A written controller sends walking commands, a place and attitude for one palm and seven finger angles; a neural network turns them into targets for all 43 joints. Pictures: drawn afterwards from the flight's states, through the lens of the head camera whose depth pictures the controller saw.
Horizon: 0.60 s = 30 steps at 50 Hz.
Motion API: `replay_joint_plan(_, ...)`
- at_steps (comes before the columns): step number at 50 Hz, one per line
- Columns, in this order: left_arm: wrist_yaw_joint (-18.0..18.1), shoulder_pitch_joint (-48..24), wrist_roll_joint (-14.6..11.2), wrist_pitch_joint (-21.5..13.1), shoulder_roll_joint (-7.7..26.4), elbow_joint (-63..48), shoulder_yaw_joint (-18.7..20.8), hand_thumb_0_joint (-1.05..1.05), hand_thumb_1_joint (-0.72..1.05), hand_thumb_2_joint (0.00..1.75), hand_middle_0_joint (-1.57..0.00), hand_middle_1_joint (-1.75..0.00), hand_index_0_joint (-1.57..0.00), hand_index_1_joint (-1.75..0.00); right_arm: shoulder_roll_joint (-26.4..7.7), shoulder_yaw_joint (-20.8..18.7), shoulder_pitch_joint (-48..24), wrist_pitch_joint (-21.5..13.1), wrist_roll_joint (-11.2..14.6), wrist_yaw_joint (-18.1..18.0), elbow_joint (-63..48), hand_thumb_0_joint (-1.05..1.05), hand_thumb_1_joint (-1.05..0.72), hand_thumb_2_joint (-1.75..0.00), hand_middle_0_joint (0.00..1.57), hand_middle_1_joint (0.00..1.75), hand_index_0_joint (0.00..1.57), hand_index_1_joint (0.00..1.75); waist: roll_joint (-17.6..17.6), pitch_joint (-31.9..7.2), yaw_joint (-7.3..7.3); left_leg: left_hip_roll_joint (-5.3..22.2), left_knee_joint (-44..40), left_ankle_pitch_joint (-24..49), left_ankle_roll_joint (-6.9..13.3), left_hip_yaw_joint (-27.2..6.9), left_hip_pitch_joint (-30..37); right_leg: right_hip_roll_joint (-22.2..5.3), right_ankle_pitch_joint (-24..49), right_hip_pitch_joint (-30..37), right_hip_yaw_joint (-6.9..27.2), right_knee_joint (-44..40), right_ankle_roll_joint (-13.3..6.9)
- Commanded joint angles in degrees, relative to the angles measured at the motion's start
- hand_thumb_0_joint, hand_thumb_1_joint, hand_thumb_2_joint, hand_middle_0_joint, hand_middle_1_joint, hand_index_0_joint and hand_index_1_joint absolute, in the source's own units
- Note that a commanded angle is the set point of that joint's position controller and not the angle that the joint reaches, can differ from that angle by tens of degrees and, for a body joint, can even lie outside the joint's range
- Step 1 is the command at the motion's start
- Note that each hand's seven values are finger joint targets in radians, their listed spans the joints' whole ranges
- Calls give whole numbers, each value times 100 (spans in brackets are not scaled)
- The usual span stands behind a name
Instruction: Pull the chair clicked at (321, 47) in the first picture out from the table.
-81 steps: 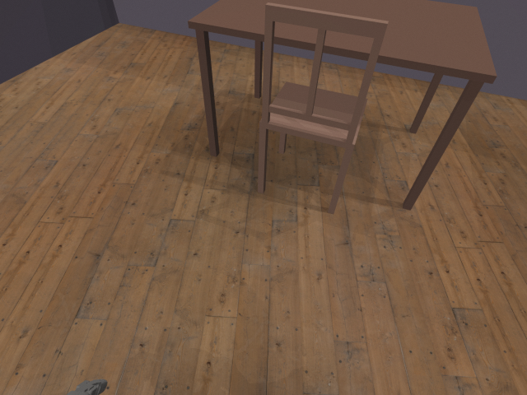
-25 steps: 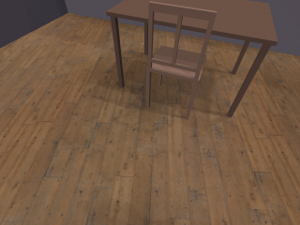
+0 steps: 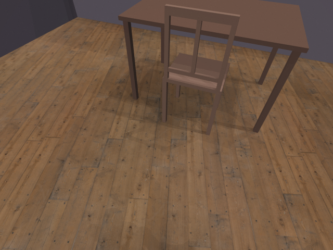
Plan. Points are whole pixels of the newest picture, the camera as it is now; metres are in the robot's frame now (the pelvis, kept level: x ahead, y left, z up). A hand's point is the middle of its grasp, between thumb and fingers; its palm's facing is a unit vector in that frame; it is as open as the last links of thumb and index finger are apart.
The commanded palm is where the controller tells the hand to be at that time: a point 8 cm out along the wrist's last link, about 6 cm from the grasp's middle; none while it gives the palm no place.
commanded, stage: look at it before walking up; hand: left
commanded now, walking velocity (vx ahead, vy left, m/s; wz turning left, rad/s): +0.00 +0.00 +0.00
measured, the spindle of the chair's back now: (196, 48) +1.19 -0.10 -0.09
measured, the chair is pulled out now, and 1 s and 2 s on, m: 0.00 0.00 0.00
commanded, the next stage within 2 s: walk to a spot facing it in 0.12 s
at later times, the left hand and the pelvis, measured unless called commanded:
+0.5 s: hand out of the picture +0.03 +0.21 -0.19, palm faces +0.01 -0.98 -0.19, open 7.4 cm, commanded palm none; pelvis +0.04 +0.01 -0.01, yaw -2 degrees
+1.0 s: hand (136, 198) +0.31 +0.12 -0.18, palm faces -0.08 -0.98 -0.20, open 7.3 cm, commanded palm none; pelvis +0.21 -0.06 -0.02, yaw -5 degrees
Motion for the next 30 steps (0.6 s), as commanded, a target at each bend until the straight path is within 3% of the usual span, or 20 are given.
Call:
replay_joint_plan(1,57,-187,17,-123,1145,-341,228,0,90,90,-20,-30,-20,-30,-1136,-199,-237,-134,3,-101,-337,0,-90,-90,20,30,20,30,7,-286,-16,609,-295,994,211,-453,56,-723,1096,-13,628,-367,-125)
replay_joint_plan(11,55,-175,12,-131,1158,-345,230,0,90,90,-20,-30,-20,-30,-1124,-197,-232,-131,5,-104,-328,0,-90,-90,20,30,20,30,18,-307,-14,613,-300,982,190,-440,82,-731,1123,36,643,-428,-133)
replay_joint_plan(12,69,59,1,-78,684,-228,139,0,90,90,-20,-30,-20,-30,-662,-87,-39,-87,-20,-89,-227,0,-90,-90,20,30,20,30,16,-433,-13,595,-223,739,132,-337,126,-727,810,87,618,-427,-76)
replay_joint_plan(13,68,260,22,-15,481,-157,95,0,90,90,-20,-30,-20,-30,-401,-33,187,-32,-38,-73,-143,0,-90,-90,20,30,20,30,-93,-377,-5,522,-116,70,103,-237,19,-680,-50,48,662,-423,-76)
replay_joint_plan(15,11,463,61,49,532,-130,141,0,90,90,-20,-30,-20,-30,-372,-69,320,15,-80,-40,-143,0,-90,-90,20,30,20,30,-322,78,53,325,110,-1254,128,-113,-516,-692,-1722,-222,956,-665,-200)
replay_joint_plan(17,-30,611,77,87,654,-172,225,0,90,90,-20,-30,-20,-30,-345,-101,415,29,-115,-19,-190,0,-90,-90,20,30,20,30,-552,542,78,160,487,-1802,117,65,-1016,-811,-2696,-525,1323,-881,-394)
replay_joint_plan(19,-38,764,74,76,702,-233,301,0,90,90,-20,-30,-20,-30,-262,-141,561,1,-108,-19,-270,0,-90,-90,20,30,20,30,-728,727,59,118,997,-1721,138,299,-1230,-1043,-3057,-644,1694,-1066,-638)
replay_joint_plan(21,-37,774,49,18,615,-296,342,0,90,90,-20,-30,-20,-30,-143,-161,823,-83,-89,-31,-285,0,-90,-90,20,30,20,30,-556,797,-69,172,1031,-1335,172,372,-920,-1127,-2715,-945,1726,-927,-789)
replay_joint_plan(22,-49,695,37,-2,523,-335,348,0,90,90,-20,-30,-20,-30,-88,-165,1051,-131,-76,-39,-235,0,-90,-90,20,30,20,30,-395,759,-181,223,740,-1263,212,292,-581,-951,-2358,-1145,1480,-613,-756)
replay_joint_plan(23,-70,607,25,-17,337,-394,334,0,90,90,-20,-30,-20,-30,-110,-189,1349,-179,-73,-54,-148,0,-90,-90,20,30,20,30,57,743,-303,389,233,-1333,314,-52,-87,-613,-1915,-1518,1077,16,-631)
replay_joint_plan(24,-110,455,32,-30,111,-506,302,0,90,90,-20,-30,-20,-30,-391,-287,1831,-207,-101,-82,-2,0,-90,-90,20,30,20,30,917,762,-482,1056,-385,-1810,602,-1053,429,-69,-1663,-2220,403,1171,-408)
replay_joint_plan(25,-109,98,58,-84,-153,-699,273,0,90,90,-20,-30,-20,-30,-667,-388,2390,-249,-133,-120,120,0,-90,-90,20,30,20,30,1771,892,-686,1987,-1177,-1878,1042,-2339,796,246,-1677,-3060,-345,2583,-201)
replay_joint_plan(26,-84,-204,109,-128,-66,-871,309,0,90,90,-20,-30,-20,-30,-535,-367,2571,-272,-104,-146,137,0,-90,-90,20,30,20,30,1302,1084,-680,2244,-1332,-1393,1265,-2518,816,-98,-1742,-3488,49,3266,-207)
replay_joint_plan(28,-137,-69,111,-183,-156,-789,351,0,90,90,-20,-30,-20,-30,-149,-295,2406,-380,-68,-193,83,0,-90,-90,20,30,20,30,692,999,-484,2077,-1085,117,1307,-1882,1003,-429,-1237,-3688,158,3829,-166)
replay_joint_plan(30,-189,64,90,-182,-336,-730,338,0,90,90,-20,-30,-20,-30,-13,-273,2305,-455,-73,-220,74,0,-90,-90,20,30,20,30,618,784,-300,1888,-924,1361,1219,-1140,1125,-537,-984,-3547,-4,3832,-89)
